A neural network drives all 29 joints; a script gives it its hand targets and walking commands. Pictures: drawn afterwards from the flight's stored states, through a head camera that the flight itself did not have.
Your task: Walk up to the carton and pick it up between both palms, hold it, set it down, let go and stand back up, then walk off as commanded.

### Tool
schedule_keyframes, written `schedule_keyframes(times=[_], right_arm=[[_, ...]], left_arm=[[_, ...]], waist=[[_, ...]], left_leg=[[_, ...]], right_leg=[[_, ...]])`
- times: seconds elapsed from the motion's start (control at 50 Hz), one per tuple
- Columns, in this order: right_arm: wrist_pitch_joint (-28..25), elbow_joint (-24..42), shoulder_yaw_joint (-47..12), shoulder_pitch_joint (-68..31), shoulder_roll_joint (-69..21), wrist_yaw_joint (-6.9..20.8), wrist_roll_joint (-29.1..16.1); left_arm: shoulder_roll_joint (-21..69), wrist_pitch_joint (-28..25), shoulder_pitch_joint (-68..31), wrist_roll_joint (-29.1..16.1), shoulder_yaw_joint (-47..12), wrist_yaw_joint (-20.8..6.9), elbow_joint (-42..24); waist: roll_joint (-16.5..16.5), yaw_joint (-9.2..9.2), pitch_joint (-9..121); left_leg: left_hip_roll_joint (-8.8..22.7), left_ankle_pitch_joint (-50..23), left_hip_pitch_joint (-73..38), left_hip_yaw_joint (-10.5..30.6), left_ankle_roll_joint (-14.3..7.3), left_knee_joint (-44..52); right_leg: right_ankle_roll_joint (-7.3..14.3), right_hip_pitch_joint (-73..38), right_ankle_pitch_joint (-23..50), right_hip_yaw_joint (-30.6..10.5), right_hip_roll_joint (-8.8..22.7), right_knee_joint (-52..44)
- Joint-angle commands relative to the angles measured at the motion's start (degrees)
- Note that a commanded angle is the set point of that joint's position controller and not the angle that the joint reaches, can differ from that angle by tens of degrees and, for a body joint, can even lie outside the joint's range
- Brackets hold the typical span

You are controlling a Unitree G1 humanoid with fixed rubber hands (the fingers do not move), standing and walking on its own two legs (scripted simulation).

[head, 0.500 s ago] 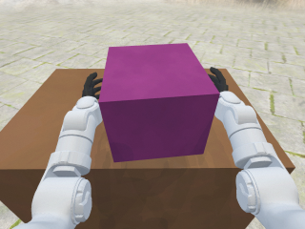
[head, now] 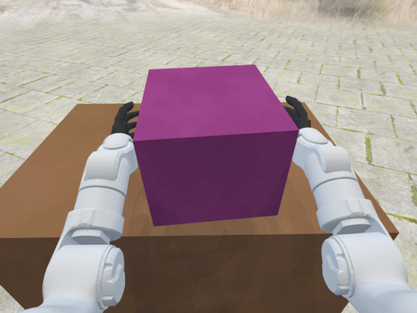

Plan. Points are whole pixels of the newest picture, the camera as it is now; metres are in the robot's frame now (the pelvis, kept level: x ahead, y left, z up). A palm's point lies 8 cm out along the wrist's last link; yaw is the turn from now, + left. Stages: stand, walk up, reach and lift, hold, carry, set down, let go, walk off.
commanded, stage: hold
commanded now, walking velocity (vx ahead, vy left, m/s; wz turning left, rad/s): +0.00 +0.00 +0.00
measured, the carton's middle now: (209, 137) +0.44 +0.02 +0.18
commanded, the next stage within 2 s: none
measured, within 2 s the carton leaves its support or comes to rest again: neither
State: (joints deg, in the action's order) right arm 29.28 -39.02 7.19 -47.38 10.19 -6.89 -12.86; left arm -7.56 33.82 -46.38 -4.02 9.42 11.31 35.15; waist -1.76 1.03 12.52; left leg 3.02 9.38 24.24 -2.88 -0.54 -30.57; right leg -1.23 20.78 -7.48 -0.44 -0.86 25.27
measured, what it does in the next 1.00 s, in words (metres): stands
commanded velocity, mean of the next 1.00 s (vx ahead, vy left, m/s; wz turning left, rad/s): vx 0.00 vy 0.00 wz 0.00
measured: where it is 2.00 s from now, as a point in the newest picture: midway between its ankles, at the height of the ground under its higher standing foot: outside the picture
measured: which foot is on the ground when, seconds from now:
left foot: down 0.00-1.00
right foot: down 0.00-1.00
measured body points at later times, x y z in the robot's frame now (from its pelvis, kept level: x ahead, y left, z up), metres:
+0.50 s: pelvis +0.00 +0.00 +0.00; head -0.07 +0.00 +0.45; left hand +0.39 +0.18 +0.21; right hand +0.40 -0.16 +0.22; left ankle +0.07 +0.11 -0.73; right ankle +0.06 -0.14 -0.73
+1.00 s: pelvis +0.00 +0.00 +0.00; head -0.07 +0.00 +0.45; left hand +0.39 +0.18 +0.22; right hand +0.40 -0.16 +0.22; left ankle +0.07 +0.11 -0.73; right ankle +0.06 -0.14 -0.73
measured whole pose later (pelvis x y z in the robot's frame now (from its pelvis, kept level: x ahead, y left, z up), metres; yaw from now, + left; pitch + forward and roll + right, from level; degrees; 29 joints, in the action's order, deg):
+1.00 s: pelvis +0.00 +0.00 +0.00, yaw +0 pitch +2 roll -2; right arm 30.7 -37.8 7.2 -47.3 10.0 -7.2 -12.8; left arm -7.6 35.7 -45.9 -2.5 9.4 10.5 33.2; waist -1.8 1.0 13.0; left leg 3.0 9.2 23.5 -2.9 -0.5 -30.3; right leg -1.2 20.2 -7.4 -0.5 -0.9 25.2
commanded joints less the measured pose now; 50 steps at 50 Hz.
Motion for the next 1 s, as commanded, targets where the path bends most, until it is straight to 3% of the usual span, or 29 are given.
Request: schedule_keyframes(times=[0.0,0.04,0.1,0.12,0.14,0.18,0.22,0.24,0.28,0.3,0.34,0.4,0.46,0.5,0.56,0.64,0.66,0.68,0.7,0.72,0.78,0.82,0.84,0.88,0.9,0.92,0.94,0.96,0.98], right_arm=[[-2.3,18.8,-17.2,-52.8,-42.9,6.4,-7.4],[-2.6,19.8,-17.3,-55.0,-42.4,6.6,-8.0],[-2.4,20.4,-17.6,-55.5,-43.5,6.8,-8.1],[-2.5,21.4,-18.3,-54.5,-42.9,6.8,-8.6],[-2.2,19.7,-18.8,-55.9,-43.0,6.6,-8.7],[-2.7,20.9,-18.2,-56.2,-43.4,6.8,-8.1],[-3.0,22.5,-18.7,-58.0,-44.2,6.9,-8.3],[-2.6,19.9,-17.3,-55.6,-43.7,7.0,-7.8],[-2.9,21.1,-17.1,-55.9,-43.6,7.0,-7.4],[-3.1,21.9,-18.0,-57.1,-43.8,6.9,-8.0],[-3.1,19.9,-17.2,-55.2,-43.7,7.1,-7.2],[-2.6,20.9,-19.0,-57.2,-44.9,7.1,-7.9],[-3.0,22.2,-19.3,-56.3,-44.4,7.1,-8.7],[-3.2,22.4,-19.4,-55.5,-44.1,7.2,-9.1],[-2.7,23.8,-20.2,-55.3,-44.5,6.7,-9.0],[-2.3,21.4,-19.0,-55.2,-44.3,6.7,-8.1],[-2.2,20.7,-17.9,-53.5,-43.9,6.7,-7.9],[-2.2,21.9,-19.1,-54.3,-42.7,6.7,-8.6],[-2.1,21.5,-19.3,-53.9,-43.2,6.8,-8.8],[-1.8,19.9,-18.6,-55.1,-42.6,6.8,-8.8],[-1.8,20.9,-18.5,-53.9,-43.2,6.8,-8.5],[-2.0,21.4,-19.0,-56.1,-43.1,6.8,-8.7],[-2.1,21.8,-19.0,-55.0,-43.8,6.7,-8.9],[-1.8,19.8,-18.5,-54.5,-44.2,6.9,-8.4],[-2.6,23.1,-19.8,-54.8,-44.6,7.0,-9.0],[-2.1,22.4,-20.2,-55.2,-44.4,7.0,-9.3],[-2.2,22.1,-19.4,-55.3,-43.7,6.9,-8.4],[-2.2,21.7,-19.5,-53.6,-43.3,6.9,-8.9],[-2.0,19.8,-18.2,-54.6,-42.3,6.8,-8.1]], left_arm=[[46.7,-3.7,-54.5,-7.0,-23.3,-11.7,-23.9],[46.6,-3.2,-51.5,-5.8,-21.8,-11.9,-19.2],[47.6,-2.8,-51.7,-5.8,-21.6,-12.0,-20.6],[47.6,-3.1,-52.2,-6.0,-22.9,-11.8,-23.1],[46.8,-2.9,-52.5,-5.2,-21.6,-11.9,-20.8],[46.6,-3.6,-53.7,-6.6,-22.3,-12.1,-21.0],[47.3,-3.4,-53.3,-5.6,-21.6,-11.9,-21.8],[47.4,-3.5,-54.6,-5.7,-22.1,-11.7,-22.7],[48.6,-3.7,-53.2,-6.3,-22.8,-11.8,-22.3],[48.3,-3.5,-51.2,-6.0,-21.7,-11.9,-19.8],[48.1,-3.6,-54.4,-6.2,-22.8,-11.8,-23.1],[47.0,-3.5,-53.8,-5.8,-21.5,-11.9,-20.5],[48.1,-3.8,-53.7,-6.3,-23.1,-11.5,-25.0],[48.3,-3.8,-54.0,-6.4,-23.4,-11.3,-26.8],[47.7,-3.2,-50.2,-6.1,-22.6,-11.4,-23.0],[47.9,-2.8,-51.9,-5.9,-22.8,-11.8,-20.8],[47.6,-2.7,-54.1,-6.2,-23.9,-11.8,-24.8],[48.6,-2.5,-50.0,-5.5,-23.0,-11.9,-23.1],[48.4,-2.5,-51.3,-5.1,-23.3,-11.7,-24.8],[47.3,-2.2,-50.7,-5.3,-22.0,-12.1,-20.4],[48.1,-2.4,-50.1,-5.6,-22.7,-12.2,-22.6],[47.8,-2.2,-50.4,-5.7,-22.8,-12.3,-19.7],[48.4,-2.6,-51.6,-6.0,-23.3,-12.3,-23.4],[48.0,-3.1,-53.7,-5.6,-22.6,-12.0,-23.6],[48.4,-3.4,-52.8,-6.4,-23.7,-12.0,-25.9],[48.4,-3.1,-51.3,-6.0,-23.0,-11.8,-24.1],[48.9,-2.8,-51.2,-5.9,-23.2,-12.0,-21.9],[48.2,-2.9,-51.8,-5.7,-23.5,-11.8,-25.2],[47.4,-2.3,-50.0,-4.6,-22.1,-12.1,-19.7]], waist=[[1.2,-6.75,27.1],[0.9,-5.29,25.1],[1.9,-4.92,26.1],[0.7,-5.60,28.1],[1.6,-4.78,25.5],[1.9,-5.24,26.9],[1.2,-3.75,27.8],[-0.3,-4.92,26.7],[1.4,-5.67,27.5],[2.2,-4.66,27.5],[0.2,-5.66,27.4],[2.7,-4.39,26.0],[0.0,-3.97,30.5],[0.3,-4.49,31.7],[2.7,-4.53,29.4],[1.7,-5.40,26.0],[-0.7,-6.38,27.3],[0.0,-5.14,27.7],[-0.7,-5.75,26.9],[1.0,-4.62,23.6],[1.9,-5.77,26.8],[2.2,-5.34,24.4],[1.0,-5.61,27.6],[0.6,-4.71,26.4],[1.0,-5.32,30.0],[0.8,-4.51,29.0],[0.8,-5.42,26.6],[0.1,-5.54,28.2],[1.1,-5.03,23.4]], left_leg=[[-4.9,3.5,-17.1,6.8,2.8,14.4],[-4.8,5.1,-15.1,6.5,2.3,14.7],[-5.0,5.0,-15.9,6.6,1.9,15.1],[-5.0,2.4,-18.0,6.4,2.4,14.3],[-5.2,3.2,-16.9,6.3,2.2,14.0],[-5.2,6.5,-15.1,5.8,1.8,14.3],[-5.0,5.5,-15.8,5.8,1.7,14.1],[-4.8,6.2,-15.9,6.2,1.9,14.6],[-4.6,6.7,-15.8,6.5,1.9,15.1],[-4.7,6.3,-15.5,6.1,1.6,14.2],[-4.4,6.3,-15.9,6.9,1.9,15.1],[-5.1,6.6,-14.0,5.4,1.1,14.7],[-4.7,3.4,-17.3,6.5,2.1,13.7],[-4.6,2.1,-18.2,6.9,2.1,13.2],[-5.3,3.5,-16.5,5.6,1.8,13.5],[-5.2,5.9,-15.7,5.8,1.5,14.4],[-4.7,5.1,-16.0,6.5,1.9,14.6],[-4.7,3.9,-16.9,6.7,2.0,14.3],[-4.7,3.2,-17.5,6.9,2.1,14.2],[-4.8,5.7,-14.9,6.3,1.6,14.5],[-4.7,4.4,-16.2,6.7,1.8,14.8],[-4.9,5.8,-15.2,6.1,1.6,14.7],[-5.0,5.2,-16.4,6.1,1.6,14.3],[-4.6,6.3,-15.5,6.3,1.4,14.9],[-4.7,4.6,-17.3,6.3,1.5,14.3],[-4.9,4.4,-17.0,6.0,1.5,13.8],[-4.8,5.9,-17.0,6.2,1.6,14.2],[-4.8,3.7,-17.4,6.6,2.1,13.7],[-4.9,6.0,-15.7,6.1,1.8,14.1]], right_leg=[[1.1,-15.1,3.7,-2.9,-3.0,-9.1],[1.2,-15.8,2.3,-3.0,-2.7,-9.3],[1.0,-15.8,2.0,-2.8,-2.9,-9.4],[1.1,-15.8,4.5,-2.9,-2.9,-9.3],[1.0,-15.7,3.2,-2.5,-3.0,-9.2],[1.1,-15.5,0.2,-3.0,-2.8,-9.5],[1.2,-15.5,0.5,-3.0,-2.9,-9.1],[1.4,-14.6,-0.4,-3.1,-3.0,-8.9],[1.2,-16.3,1.1,-3.2,-2.8,-9.2],[1.1,-15.9,0.0,-2.9,-3.2,-9.1],[1.2,-15.3,0.3,-2.6,-3.0,-8.9],[1.1,-16.2,0.3,-3.0,-2.9,-9.4],[1.2,-16.2,2.3,-3.0,-3.1,-8.5],[1.2,-16.4,3.7,-2.3,-3.2,-8.4],[0.7,-16.8,3.2,-2.5,-3.0,-9.1],[0.9,-15.6,-0.3,-2.9,-3.0,-9.3],[1.2,-15.6,1.5,-3.4,-2.8,-8.6],[1.2,-16.8,2.9,-2.8,-3.0,-9.0],[1.2,-16.1,3.2,-2.7,-3.1,-8.7],[0.9,-15.0,0.4,-3.0,-3.2,-9.2],[0.8,-16.7,3.2,-2.8,-3.0,-9.2],[1.0,-15.0,0.3,-2.8,-3.0,-9.8],[1.0,-16.1,1.6,-2.9,-2.8,-9.5],[1.1,-15.2,-0.4,-3.0,-3.1,-8.7],[0.9,-16.0,2.4,-2.8,-3.0,-8.8],[0.9,-15.7,1.8,-3.0,-3.0,-8.8],[1.1,-14.7,0.3,-2.7,-3.0,-9.3],[1.2,-15.8,2.5,-2.6,-3.1,-8.7],[1.0,-14.6,-0.1,-2.4,-3.1,-9.5]])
